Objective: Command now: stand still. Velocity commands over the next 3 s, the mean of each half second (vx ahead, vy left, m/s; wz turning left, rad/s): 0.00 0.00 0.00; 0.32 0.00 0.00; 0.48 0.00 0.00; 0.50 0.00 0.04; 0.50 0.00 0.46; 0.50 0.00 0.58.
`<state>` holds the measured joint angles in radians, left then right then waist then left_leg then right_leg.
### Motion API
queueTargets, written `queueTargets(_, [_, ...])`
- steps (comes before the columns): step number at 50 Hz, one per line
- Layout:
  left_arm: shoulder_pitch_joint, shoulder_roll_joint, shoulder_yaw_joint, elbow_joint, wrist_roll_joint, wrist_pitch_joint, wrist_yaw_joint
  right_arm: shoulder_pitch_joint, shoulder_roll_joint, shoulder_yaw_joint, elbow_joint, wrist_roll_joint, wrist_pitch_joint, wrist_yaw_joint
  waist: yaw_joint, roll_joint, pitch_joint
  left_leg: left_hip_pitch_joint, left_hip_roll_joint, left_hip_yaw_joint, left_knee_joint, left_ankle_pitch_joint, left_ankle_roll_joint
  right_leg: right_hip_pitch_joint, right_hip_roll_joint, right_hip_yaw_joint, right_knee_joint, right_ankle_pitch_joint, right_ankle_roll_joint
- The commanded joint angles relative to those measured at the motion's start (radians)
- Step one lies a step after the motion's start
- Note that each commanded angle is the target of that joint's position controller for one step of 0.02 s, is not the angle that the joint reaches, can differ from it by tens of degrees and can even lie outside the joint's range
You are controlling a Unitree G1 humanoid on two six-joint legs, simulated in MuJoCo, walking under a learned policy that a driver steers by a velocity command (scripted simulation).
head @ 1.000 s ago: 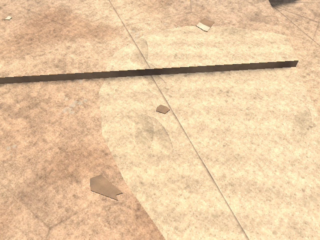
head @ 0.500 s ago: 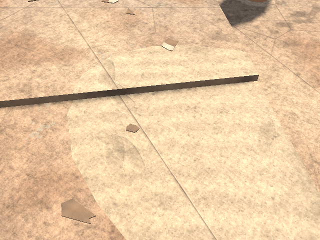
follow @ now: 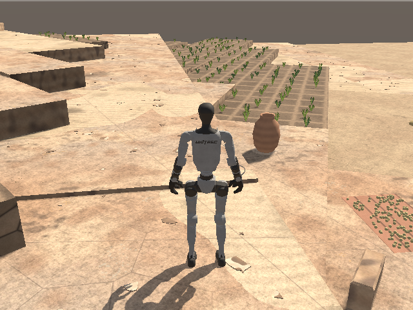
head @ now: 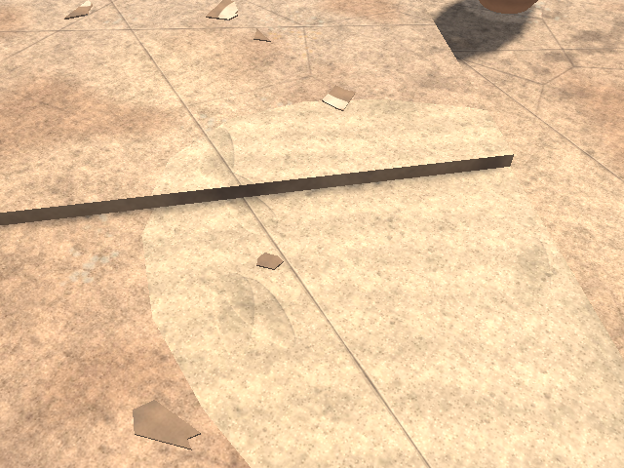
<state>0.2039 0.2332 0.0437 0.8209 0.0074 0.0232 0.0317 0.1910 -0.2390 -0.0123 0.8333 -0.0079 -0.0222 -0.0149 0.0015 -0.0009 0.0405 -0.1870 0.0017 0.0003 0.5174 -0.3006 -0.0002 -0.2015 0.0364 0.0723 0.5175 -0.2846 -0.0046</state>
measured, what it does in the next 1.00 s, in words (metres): walks ahead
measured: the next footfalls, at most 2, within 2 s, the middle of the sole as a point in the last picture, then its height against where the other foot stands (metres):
left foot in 1.22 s outside the picture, level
right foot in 1.76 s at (380, 367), level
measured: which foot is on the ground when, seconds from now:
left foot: down 0.00-0.76, up 0.78-1.00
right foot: down 0.00-1.00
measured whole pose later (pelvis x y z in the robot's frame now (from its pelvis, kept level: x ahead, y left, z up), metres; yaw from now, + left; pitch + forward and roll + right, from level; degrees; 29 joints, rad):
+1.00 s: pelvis +0.13 -0.04 +0.01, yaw +0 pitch +1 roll +0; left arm 0.44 0.19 0.02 1.08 0.00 -0.09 0.00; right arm 0.13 -0.29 -0.04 0.89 0.02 -0.09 0.02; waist 0.06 0.04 0.00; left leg -0.63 0.10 0.00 0.89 -0.11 0.02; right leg 0.02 0.04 -0.02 0.21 -0.25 -0.05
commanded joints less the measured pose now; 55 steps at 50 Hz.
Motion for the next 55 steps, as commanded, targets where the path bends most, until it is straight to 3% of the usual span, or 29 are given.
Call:
queueTargets(1, [-0.002, 0.110, 0.027, -0.030, -0.001, -0.011, 0.007, -0.003, -0.111, -0.026, -0.033, 0.001, -0.012, -0.004, -0.001, 0.003, -0.039, -0.025, 0.048, -0.052, -0.093, 0.173, 0.017, 0.037, -0.057, 0.059, -0.070, 0.234, -0.017])
queueTargets(23, [0.013, 0.097, 0.020, 0.176, -0.006, -0.013, 0.017, 0.041, -0.107, -0.015, 0.120, 0.004, -0.009, -0.012, -0.003, 0.003, -0.006, -0.023, 0.033, -0.052, -0.140, 0.142, 0.033, 0.038, -0.048, 0.028, -0.108, 0.199, 0.003])
queueTargets(25, [0.034, 0.084, 0.017, 0.198, -0.012, -0.012, 0.019, 0.064, -0.120, -0.021, 0.139, 0.011, -0.003, -0.017, -0.006, 0.032, -0.012, -0.024, 0.024, -0.063, -0.167, -0.148, 0.056, 0.010, -0.002, -0.024, -0.067, -0.047, -0.004])
queueTargets(26, [0.027, 0.085, 0.018, 0.195, -0.016, -0.016, 0.019, 0.070, -0.147, -0.030, 0.139, 0.017, 0.000, -0.021, -0.013, 0.070, 0.020, -0.043, 0.053, -0.117, -0.200, -0.336, 0.089, -0.054, 0.023, -0.054, -0.012, -0.190, -0.012])
queueTargets(28, [-0.026, 0.069, 0.012, 0.163, -0.021, -0.044, 0.009, 0.125, -0.201, -0.047, 0.146, 0.028, -0.007, -0.024, -0.038, 0.171, 0.085, -0.036, 0.233, -0.368, -0.343, -0.577, 0.195, -0.209, 0.016, -0.098, 0.167, -0.205, -0.019])
queueTargets(29, [-0.050, 0.064, 0.009, 0.150, -0.026, -0.062, 0.000, 0.132, -0.221, -0.056, 0.147, 0.029, -0.016, -0.025, -0.043, 0.182, 0.124, -0.065, 0.314, -0.478, -0.394, -0.567, 0.246, -0.248, -0.031, -0.073, 0.254, -0.169, -0.026])
queueTargets(30, [-0.059, 0.072, 0.012, 0.147, -0.031, -0.075, -0.008, 0.127, -0.216, -0.058, 0.141, 0.023, -0.027, -0.024, -0.041, 0.164, 0.137, -0.049, 0.344, -0.513, -0.408, -0.506, 0.266, -0.301, -0.063, -0.048, 0.319, -0.198, -0.035])
queueTargets(31, [-0.057, 0.077, 0.013, 0.145, -0.036, -0.085, -0.015, 0.116, -0.206, -0.058, 0.133, 0.023, -0.035, -0.020, -0.035, 0.148, 0.132, -0.011, 0.349, -0.502, -0.404, -0.439, 0.263, -0.340, -0.087, -0.037, 0.335, -0.238, -0.044])
queueTargets(33, [-0.043, 0.079, 0.014, 0.149, -0.040, -0.103, -0.026, 0.076, -0.198, -0.060, 0.112, 0.039, -0.039, -0.015, -0.012, 0.119, 0.095, 0.010, 0.293, -0.378, -0.379, -0.299, 0.212, -0.270, -0.101, -0.054, 0.191, -0.211, -0.056])
queueTargets(35, [0.048, 0.063, 0.019, 0.200, -0.034, -0.112, -0.031, 0.030, -0.207, -0.063, 0.101, 0.052, -0.030, -0.011, 0.043, 0.107, 0.042, -0.107, 0.190, -0.212, -0.308, -0.193, 0.169, 0.008, -0.037, -0.144, -0.023, 0.012, -0.045])
queueTargets(36, [0.126, 0.063, 0.025, 0.239, -0.031, -0.109, -0.031, 0.043, -0.193, -0.060, 0.102, 0.048, -0.025, -0.009, 0.065, 0.091, 0.015, -0.170, 0.152, -0.170, -0.245, -0.180, 0.157, 0.139, 0.004, -0.171, -0.052, 0.072, -0.028])
queueTargets(37, [0.203, 0.070, 0.032, 0.265, -0.032, -0.104, -0.030, 0.038, -0.156, -0.047, 0.097, 0.042, -0.027, -0.006, 0.094, 0.050, -0.003, -0.235, 0.115, -0.125, -0.142, -0.149, 0.133, 0.238, -0.011, -0.131, -0.077, 0.054, -0.030])
queueTargets(38, [0.309, 0.125, 0.044, 0.277, -0.030, -0.105, -0.021, 0.015, -0.077, -0.023, 0.079, 0.026, -0.034, 0.004, 0.131, -0.136, -0.036, -0.355, 0.029, -0.015, 0.170, -0.106, 0.068, 0.344, -0.193, 0.142, -0.205, -0.087, -0.088])
queueTargets(39, [0.397, 0.251, 0.065, 0.284, -0.026, -0.113, -0.031, 0.001, -0.045, -0.017, 0.028, 0.029, -0.054, 0.002, 0.135, -0.324, -0.052, -0.563, -0.066, 0.013, 0.438, -0.261, 0.040, 0.411, -0.406, 0.571, -0.354, -0.259, -0.250])
queueTargets(40, [0.324, 0.200, 0.045, 0.272, -0.012, -0.130, -0.038, -0.020, -0.102, -0.029, 0.019, 0.055, -0.068, 0.002, 0.099, -0.190, 0.013, -0.648, 0.003, -0.080, 0.616, -0.265, 0.057, 0.335, -0.455, 0.648, -0.380, -0.398, -0.302])
queueTargets(41, [0.235, 0.144, 0.028, 0.237, -0.014, -0.144, -0.041, -0.024, -0.127, -0.034, 0.017, 0.068, -0.080, 0.011, 0.066, -0.124, 0.075, -0.704, 0.053, -0.106, 0.662, -0.148, 0.079, 0.303, -0.413, 0.551, -0.385, -0.393, -0.268])
queueTargets(43, [0.150, 0.119, 0.012, 0.204, -0.017, -0.147, -0.050, -0.017, -0.143, -0.045, 0.034, 0.041, -0.092, 0.018, 0.030, -0.080, 0.080, -0.681, 0.107, -0.081, 0.607, 0.020, 0.080, 0.271, -0.330, 0.349, -0.392, -0.147, -0.193])
queueTargets(45, [0.185, 0.083, -0.002, 0.210, -0.010, -0.134, -0.046, -0.030, -0.126, -0.048, 0.035, 0.028, -0.088, 0.030, 0.031, -0.093, 0.059, -0.610, 0.121, -0.043, 0.535, 0.115, 0.054, 0.243, -0.264, 0.195, -0.400, 0.088, -0.161])
queueTargets(47, [0.230, 0.099, -0.003, 0.220, -0.008, -0.125, -0.033, -0.075, -0.094, -0.041, 0.017, 0.023, -0.079, 0.036, 0.042, -0.084, 0.056, -0.606, 0.114, -0.006, 0.459, 0.172, 0.020, 0.233, -0.241, 0.114, -0.403, 0.251, -0.173])
queueTargets(50, [0.241, 0.132, -0.001, 0.211, -0.005, -0.117, -0.016, -0.212, -0.056, -0.023, -0.038, 0.026, -0.076, 0.038, 0.068, -0.070, 0.082, -0.528, 0.083, 0.031, 0.230, 0.279, -0.005, 0.154, -0.212, 0.038, -0.428, 0.309, -0.170])
queueTargets(53, [0.289, 0.148, 0.004, 0.222, -0.015, -0.117, -0.011, -0.299, -0.059, -0.016, -0.071, 0.035, -0.075, 0.047, 0.086, -0.084, 0.105, -0.449, 0.053, 0.050, 0.090, 0.352, 0.002, 0.146, -0.229, 0.013, -0.452, 0.295, -0.174])
queueTargets(55, [0.297, 0.148, 0.009, 0.229, -0.025, -0.114, -0.010, -0.326, -0.072, -0.018, -0.091, 0.038, -0.077, 0.055, 0.072, -0.086, 0.118, -0.448, 0.054, 0.027, 0.036, 0.352, 0.027, 0.207, -0.262, 0.007, -0.435, 0.331, -0.166])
